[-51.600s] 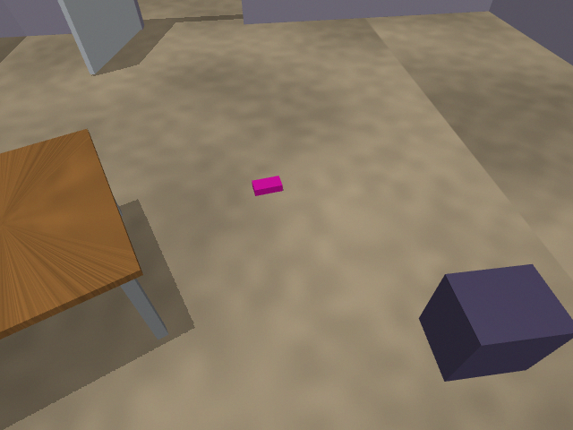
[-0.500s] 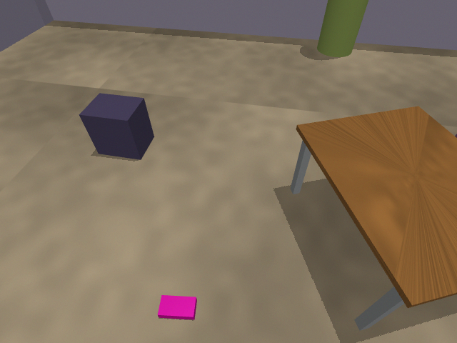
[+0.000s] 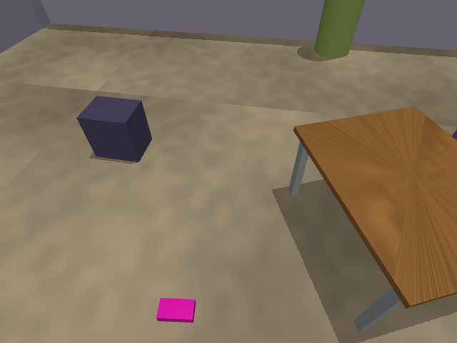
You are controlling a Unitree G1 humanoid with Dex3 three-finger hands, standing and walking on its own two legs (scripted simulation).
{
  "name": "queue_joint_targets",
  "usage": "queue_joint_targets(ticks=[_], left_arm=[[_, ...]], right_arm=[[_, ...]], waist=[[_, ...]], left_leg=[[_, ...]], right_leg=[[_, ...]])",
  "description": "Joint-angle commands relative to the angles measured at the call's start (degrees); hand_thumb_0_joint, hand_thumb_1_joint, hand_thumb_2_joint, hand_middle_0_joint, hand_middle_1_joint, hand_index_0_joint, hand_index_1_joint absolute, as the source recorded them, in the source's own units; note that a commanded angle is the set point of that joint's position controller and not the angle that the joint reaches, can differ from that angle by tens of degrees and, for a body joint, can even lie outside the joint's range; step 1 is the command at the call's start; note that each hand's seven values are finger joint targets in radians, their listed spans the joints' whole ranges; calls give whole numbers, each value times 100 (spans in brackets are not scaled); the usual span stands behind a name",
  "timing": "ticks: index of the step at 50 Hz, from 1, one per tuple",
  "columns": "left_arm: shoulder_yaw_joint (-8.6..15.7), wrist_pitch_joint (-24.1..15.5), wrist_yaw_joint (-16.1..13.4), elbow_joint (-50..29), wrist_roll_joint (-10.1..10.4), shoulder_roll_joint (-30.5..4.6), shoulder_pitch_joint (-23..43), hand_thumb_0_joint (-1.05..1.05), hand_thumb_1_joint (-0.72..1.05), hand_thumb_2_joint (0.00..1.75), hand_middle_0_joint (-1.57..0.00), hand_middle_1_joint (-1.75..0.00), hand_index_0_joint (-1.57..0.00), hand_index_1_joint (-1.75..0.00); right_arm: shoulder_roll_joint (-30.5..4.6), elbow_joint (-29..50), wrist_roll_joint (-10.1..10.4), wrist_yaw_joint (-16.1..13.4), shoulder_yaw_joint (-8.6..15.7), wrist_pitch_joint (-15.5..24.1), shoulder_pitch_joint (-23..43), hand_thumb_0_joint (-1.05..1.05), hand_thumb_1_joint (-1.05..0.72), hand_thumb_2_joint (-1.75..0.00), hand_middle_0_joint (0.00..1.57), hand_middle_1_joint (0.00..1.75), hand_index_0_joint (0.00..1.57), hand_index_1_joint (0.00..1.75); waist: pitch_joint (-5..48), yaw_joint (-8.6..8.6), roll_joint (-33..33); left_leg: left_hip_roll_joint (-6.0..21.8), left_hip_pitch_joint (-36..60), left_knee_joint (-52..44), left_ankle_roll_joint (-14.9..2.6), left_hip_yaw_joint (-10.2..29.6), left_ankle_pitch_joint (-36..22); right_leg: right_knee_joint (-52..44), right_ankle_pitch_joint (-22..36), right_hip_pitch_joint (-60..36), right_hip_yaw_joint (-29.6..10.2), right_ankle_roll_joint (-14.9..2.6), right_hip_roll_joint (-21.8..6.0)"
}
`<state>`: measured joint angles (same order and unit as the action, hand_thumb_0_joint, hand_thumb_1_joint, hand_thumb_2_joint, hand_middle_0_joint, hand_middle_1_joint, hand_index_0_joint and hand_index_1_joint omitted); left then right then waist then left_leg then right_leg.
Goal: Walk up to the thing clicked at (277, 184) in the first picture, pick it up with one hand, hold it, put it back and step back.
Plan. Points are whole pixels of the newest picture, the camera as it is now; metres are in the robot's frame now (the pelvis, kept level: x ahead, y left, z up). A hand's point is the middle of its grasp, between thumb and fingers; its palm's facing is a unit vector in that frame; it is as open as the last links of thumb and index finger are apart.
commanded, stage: stand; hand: left
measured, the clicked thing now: (176, 310) +0.41 +0.25 -0.76
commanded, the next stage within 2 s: rise first in 1.96 s
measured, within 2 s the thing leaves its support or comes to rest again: neither
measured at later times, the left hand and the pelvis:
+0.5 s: hand out of the picture +0.06 +0.24 -0.16, palm faces -0.03 -0.94 -0.35, open 7.4 cm; pelvis -0.01 -0.02 +0.00, yaw +0 degrees
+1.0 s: hand out of the picture +0.06 +0.23 -0.16, palm faces -0.03 -0.94 -0.35, open 7.4 cm; pelvis -0.01 -0.02 +0.00, yaw +0 degrees
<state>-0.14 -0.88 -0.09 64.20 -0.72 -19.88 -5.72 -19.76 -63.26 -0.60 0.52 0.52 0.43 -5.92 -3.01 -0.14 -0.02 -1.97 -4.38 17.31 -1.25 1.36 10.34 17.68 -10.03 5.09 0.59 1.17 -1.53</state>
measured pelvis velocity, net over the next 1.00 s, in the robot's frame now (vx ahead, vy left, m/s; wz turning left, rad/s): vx -0.01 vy -0.02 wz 0.00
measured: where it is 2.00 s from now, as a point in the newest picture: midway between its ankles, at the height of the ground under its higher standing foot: outside the picture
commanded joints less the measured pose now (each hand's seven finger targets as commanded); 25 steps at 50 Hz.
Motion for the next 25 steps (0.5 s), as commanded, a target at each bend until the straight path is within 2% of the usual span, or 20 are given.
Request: queue_joint_targets(ticks=[1, 6, 9, 11, 18, 23, 24, 25], left_arm=[[253, -102, -58, -323, -2, -1261, 167, 0, 90, 90, -20, -30, -20, -30], [249, -100, -55, -316, 10, -1278, 166, 0, 90, 90, -20, -30, -20, -30], [226, -104, -47, -320, 2, -1224, 115, 0, 90, 90, -20, -30, -20, -30], [232, -104, -48, -310, -7, -1242, 144, 0, 90, 90, -20, -30, -20, -30], [238, -130, -46, -327, 17, -1258, 139, 0, 90, 90, -20, -30, -20, -30], [239, -105, -45, -304, 17, -1281, 61, 0, 90, 90, -20, -30, -20, -30], [227, -118, -44, -296, 12, -1275, 31, 0, 90, 90, -20, -30, -20, -30], [233, -112, -43, -296, 12, -1287, 82, 0, 90, 90, -20, -30, -20, -30]], right_arm=[[-1278, 307, 16, -106, 220, 169, 258, 0, -90, -90, 20, 30, 20, 30], [-1266, 266, 12, -103, 214, 160, 244, 0, -90, -90, 20, 30, 20, 30], [-1262, 243, 14, -100, 215, 150, 256, 0, -90, -90, 20, 30, 20, 30], [-1255, 231, 19, -96, 207, 141, 235, 0, -90, -90, 20, 30, 20, 30], [-1268, 208, 14, -87, 192, 132, 155, 0, -90, -90, 20, 30, 20, 30], [-1287, 215, 4, -102, 190, 126, 172, 0, -90, -90, 20, 30, 20, 30], [-1277, 212, 12, -92, 189, 132, 194, 0, -90, -90, 20, 30, 20, 30], [-1251, 214, 8, -93, 174, 124, 152, 0, -90, -90, 20, 30, 20, 30]], waist=[[556, -15, -91], [388, 17, -38], [388, 2, -42], [235, 34, -14], [390, 49, 14], [362, 12, -33], [377, -11, -14], [323, 24, 63]], left_leg=[[915, -59, -249, -6, 618, -1389], [866, -88, -295, 7, 589, -905], [863, -93, -279, 21, 604, -880], [847, -235, -327, 21, 612, -575], [869, -176, -244, -3, 604, -752], [864, -191, -261, 15, 618, -577], [870, -131, -237, 10, 630, -717], [858, -197, -249, 12, 611, -626]], right_leg=[[-99, 1005, -347, -455, -198, -648], [-230, 615, -124, -505, -228, -644], [-266, 660, -93, -512, -229, -636], [-318, 480, -54, -526, -214, -619], [-279, 702, -167, -552, -237, -641], [-298, 480, -94, -562, -256, -639], [-301, 598, -79, -558, -260, -637], [-320, 517, -44, -564, -262, -633]])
